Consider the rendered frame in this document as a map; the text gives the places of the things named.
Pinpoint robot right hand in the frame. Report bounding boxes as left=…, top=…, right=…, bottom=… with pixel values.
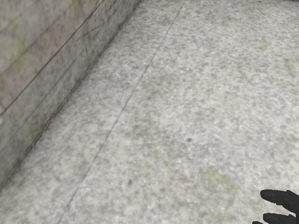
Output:
left=252, top=189, right=299, bottom=224

